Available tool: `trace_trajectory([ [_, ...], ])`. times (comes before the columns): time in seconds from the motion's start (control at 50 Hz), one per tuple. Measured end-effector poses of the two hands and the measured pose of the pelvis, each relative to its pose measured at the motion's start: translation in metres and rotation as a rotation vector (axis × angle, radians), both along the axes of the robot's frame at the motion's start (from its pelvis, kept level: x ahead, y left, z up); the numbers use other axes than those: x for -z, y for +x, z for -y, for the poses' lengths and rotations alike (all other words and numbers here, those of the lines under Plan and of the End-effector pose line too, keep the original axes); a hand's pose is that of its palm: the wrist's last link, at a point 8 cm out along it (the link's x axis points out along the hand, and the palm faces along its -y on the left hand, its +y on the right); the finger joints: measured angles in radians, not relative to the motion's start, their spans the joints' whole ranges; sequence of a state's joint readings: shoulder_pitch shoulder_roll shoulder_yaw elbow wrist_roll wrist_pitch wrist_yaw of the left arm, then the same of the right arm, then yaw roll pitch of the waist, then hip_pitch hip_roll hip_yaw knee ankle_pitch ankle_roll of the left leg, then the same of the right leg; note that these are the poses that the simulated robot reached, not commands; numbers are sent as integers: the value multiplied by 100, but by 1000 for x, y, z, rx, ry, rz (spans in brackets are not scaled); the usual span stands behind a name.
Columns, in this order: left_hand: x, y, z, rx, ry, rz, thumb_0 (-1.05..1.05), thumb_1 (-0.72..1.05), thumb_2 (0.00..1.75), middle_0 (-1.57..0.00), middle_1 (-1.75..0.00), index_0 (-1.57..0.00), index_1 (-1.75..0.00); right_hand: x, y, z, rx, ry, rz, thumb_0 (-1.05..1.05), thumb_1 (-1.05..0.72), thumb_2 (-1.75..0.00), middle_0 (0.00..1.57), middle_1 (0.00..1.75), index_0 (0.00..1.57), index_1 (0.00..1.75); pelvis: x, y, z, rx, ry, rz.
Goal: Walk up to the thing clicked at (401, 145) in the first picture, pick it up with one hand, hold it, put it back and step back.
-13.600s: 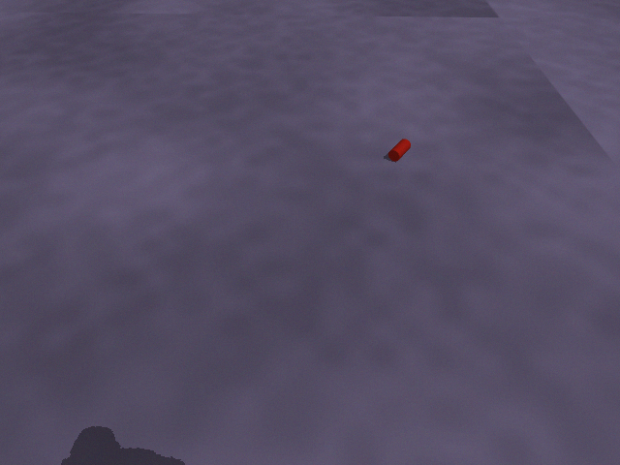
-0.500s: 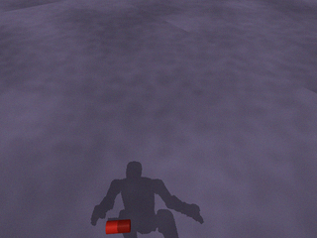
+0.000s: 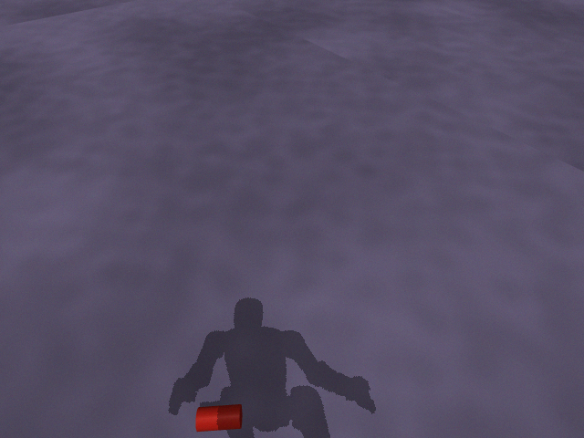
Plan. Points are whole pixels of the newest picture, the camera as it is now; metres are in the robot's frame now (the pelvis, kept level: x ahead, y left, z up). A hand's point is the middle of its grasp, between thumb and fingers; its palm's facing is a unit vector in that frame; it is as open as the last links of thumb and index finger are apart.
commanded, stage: stand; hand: left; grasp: from above
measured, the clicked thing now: (219, 417) +0.36 +0.25 -0.75
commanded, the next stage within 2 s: rise first in 0.18 s
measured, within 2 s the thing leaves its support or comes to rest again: neither
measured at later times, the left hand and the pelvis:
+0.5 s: hand out of the picture +0.14 +0.25 -0.17, palm faces -0.02 -0.94 -0.35, open 8.8 cm; pelvis -0.02 +0.00 -0.02, yaw +0 degrees
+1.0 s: hand out of the picture +0.12 +0.27 -0.24, palm faces -0.19 -0.85 -0.48, open 14.0 cm; pelvis -0.02 +0.01 -0.10, yaw +0 degrees
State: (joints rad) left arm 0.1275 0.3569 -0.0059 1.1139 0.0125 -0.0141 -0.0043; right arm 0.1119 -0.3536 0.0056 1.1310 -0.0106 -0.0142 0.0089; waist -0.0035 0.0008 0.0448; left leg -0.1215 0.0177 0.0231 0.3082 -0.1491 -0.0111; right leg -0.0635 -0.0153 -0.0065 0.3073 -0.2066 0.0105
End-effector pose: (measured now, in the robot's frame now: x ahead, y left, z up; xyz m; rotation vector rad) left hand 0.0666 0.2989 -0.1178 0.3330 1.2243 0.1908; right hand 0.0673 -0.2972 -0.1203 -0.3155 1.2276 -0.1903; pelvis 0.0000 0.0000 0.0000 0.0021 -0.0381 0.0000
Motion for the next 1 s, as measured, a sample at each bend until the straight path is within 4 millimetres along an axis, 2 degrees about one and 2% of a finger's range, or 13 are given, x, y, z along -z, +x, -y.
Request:
trace_trajectory([
  [0.3,0,0,1,5,0,5,0,91,90,-20,-30,-20,-31,-2,-1,2,6,-4,3,0,-90,-90,20,30,20,30,0,-1,1,1,-2,3],
  [0.38,1,24,6,-28,-11,108,0,84,93,-20,-37,-19,-37,-3,6,-7,-2,2,98,0,-92,-91,20,30,20,30,4,-9,0,-16,-5,-39],
  [0.48,11,59,4,16,-12,131,0,61,96,-15,-60,-14,-60,4,7,-25,-6,34,150,0,-93,-91,20,30,20,30,15,-17,2,-10,-7,-117],
  [0.56,17,71,3,64,15,133,0,36,98,-9,-80,-9,-79,10,7,-36,10,61,177,0,-92,-91,20,30,20,30,24,-17,1,-4,-8,-154],
  [0.66,30,68,0,90,48,97,0,1,100,-6,-95,-6,-95,21,14,-43,7,77,212,0,-91,-91,20,30,20,30,37,-15,-2,-3,-12,-204],
  [0.78,53,61,-6,128,82,101,0,-31,101,-6,-103,-6,-104,38,34,-45,-23,57,275,0,-91,-91,20,30,20,30,63,-14,-5,-3,-18,-269],
  [0.88,68,56,-8,172,110,108,0,-44,101,-7,-105,-6,-106,51,55,-47,-54,44,323,1,-90,-90,20,30,20,30,83,-15,-7,-4,-27,-310],
  [1.0,84,51,-8,218,136,98,-1,-51,101,-7,-105,-6,-106,64,76,-55,-92,50,380,1,-90,-90,20,30,20,30,103,-17,-8,-6,-37,-361],
])
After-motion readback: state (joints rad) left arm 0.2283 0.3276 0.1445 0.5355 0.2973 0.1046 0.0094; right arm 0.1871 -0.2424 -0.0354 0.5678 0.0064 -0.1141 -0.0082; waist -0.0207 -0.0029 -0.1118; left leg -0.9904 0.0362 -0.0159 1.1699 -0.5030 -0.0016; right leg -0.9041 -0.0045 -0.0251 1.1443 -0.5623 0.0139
